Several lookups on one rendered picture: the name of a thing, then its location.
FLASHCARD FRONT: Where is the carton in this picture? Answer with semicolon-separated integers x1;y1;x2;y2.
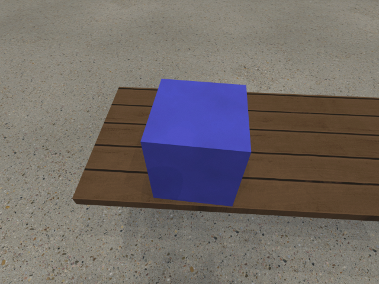
141;79;251;206

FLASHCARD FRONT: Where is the table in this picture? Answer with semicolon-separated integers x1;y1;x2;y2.
72;87;379;221

